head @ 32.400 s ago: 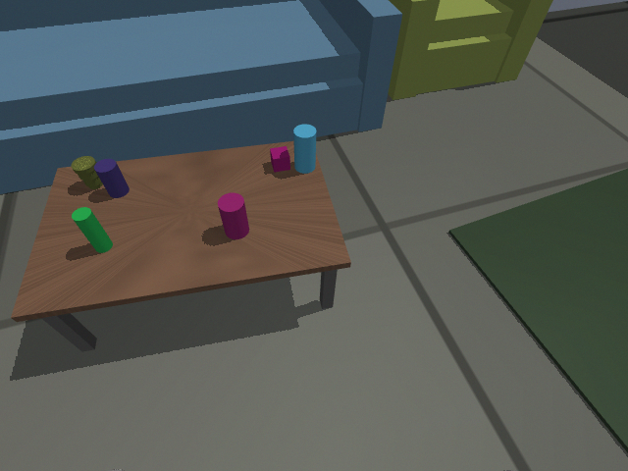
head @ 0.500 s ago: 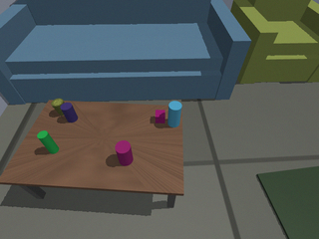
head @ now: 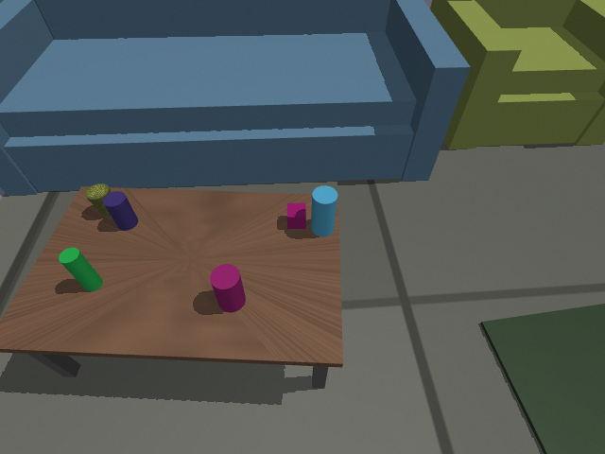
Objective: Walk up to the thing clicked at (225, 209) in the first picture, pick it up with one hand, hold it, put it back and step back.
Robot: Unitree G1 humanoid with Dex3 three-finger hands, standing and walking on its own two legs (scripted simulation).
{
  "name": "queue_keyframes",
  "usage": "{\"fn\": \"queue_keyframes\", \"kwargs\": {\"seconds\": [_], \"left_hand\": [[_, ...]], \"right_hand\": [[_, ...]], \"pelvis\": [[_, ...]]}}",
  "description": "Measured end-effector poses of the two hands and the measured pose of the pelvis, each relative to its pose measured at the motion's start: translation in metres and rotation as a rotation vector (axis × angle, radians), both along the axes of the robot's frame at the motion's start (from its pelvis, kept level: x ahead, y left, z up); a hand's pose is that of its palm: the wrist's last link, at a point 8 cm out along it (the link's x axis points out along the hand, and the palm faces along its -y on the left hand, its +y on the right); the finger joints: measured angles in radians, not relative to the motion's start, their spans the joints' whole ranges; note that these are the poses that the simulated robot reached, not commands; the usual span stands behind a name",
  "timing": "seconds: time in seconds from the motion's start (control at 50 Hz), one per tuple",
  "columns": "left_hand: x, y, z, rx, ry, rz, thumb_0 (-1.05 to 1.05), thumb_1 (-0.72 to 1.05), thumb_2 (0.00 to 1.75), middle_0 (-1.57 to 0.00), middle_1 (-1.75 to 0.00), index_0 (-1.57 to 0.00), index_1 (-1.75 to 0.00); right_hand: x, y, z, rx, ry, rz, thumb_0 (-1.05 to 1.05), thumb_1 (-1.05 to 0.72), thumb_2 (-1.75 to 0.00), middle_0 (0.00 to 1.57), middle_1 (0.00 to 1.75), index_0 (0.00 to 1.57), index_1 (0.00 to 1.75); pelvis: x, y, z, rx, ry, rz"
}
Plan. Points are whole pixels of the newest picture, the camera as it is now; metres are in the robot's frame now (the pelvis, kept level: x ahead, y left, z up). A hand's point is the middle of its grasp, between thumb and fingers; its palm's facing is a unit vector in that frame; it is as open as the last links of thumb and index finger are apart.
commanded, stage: stand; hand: left
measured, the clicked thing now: (228, 288) +0.55 +0.20 -0.39
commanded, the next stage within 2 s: step back in 0.90 s
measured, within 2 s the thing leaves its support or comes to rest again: neither
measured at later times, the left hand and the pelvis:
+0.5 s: hand out of the picture +0.09 +0.24 -0.15, palm faces -0.02 -0.94 -0.34, open 7.4 cm; pelvis +0.01 +0.00 +0.00, yaw +0 degrees
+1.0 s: hand out of the picture +0.09 +0.25 -0.16, palm faces -0.02 -0.93 -0.36, open 7.4 cm; pelvis +0.00 +0.00 +0.00, yaw -1 degrees
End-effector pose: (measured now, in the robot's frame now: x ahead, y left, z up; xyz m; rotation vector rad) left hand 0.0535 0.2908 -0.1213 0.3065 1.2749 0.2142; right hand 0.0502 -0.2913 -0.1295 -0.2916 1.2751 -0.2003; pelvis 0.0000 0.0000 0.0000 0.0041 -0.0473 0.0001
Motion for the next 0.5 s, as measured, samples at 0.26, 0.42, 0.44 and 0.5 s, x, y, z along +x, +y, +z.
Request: {"fn": "queue_keyframes", "kwargs": {"seconds": [0.26, 0.42, 0.44, 0.5], "left_hand": [[0.023, -0.002, 0.004, 0.003, -0.029, -0.015, 0.01, 0.90, 0.90, -0.21, -0.30, -0.21, -0.30], [0.033, -0.004, 0.005, 0.003, -0.046, -0.023, 0.01, 0.90, 0.90, -0.21, -0.30, -0.21, -0.30], [0.033, -0.004, 0.005, 0.003, -0.046, -0.024, 0.01, 0.90, 0.90, -0.21, -0.30, -0.21, -0.30], [0.034, -0.004, 0.004, 0.002, -0.047, -0.026, 0.01, 0.90, 0.90, -0.21, -0.30, -0.21, -0.30]], "right_hand": [[0.013, -0.003, 0.001, -0.001, -0.016, -0.002, 0.01, -0.90, -0.90, 0.20, 0.30, 0.20, 0.30], [0.019, -0.006, 0.002, -0.005, -0.024, -0.005, 0.00, -0.90, -0.90, 0.20, 0.30, 0.20, 0.30], [0.019, -0.007, 0.003, -0.005, -0.024, -0.005, 0.00, -0.90, -0.90, 0.20, 0.30, 0.20, 0.30], [0.019, -0.007, 0.003, -0.006, -0.024, -0.008, 0.00, -0.90, -0.90, 0.20, 0.30, 0.20, 0.30]], "pelvis": [[0.008, -0.002, 0.001, 0.001, 0.006, -0.005], [0.011, -0.004, 0.001, 0.000, 0.009, -0.006], [0.011, -0.004, 0.001, 0.000, 0.009, -0.006], [0.012, -0.004, 0.001, -0.001, 0.009, -0.008]]}}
